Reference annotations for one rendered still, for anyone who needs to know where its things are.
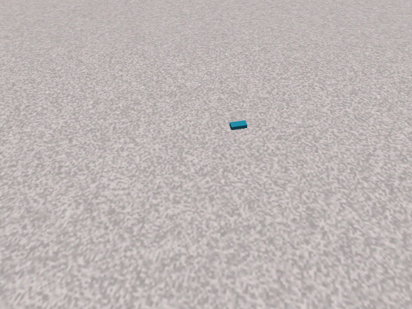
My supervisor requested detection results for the small box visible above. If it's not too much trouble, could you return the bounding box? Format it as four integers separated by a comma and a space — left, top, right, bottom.
229, 120, 247, 130

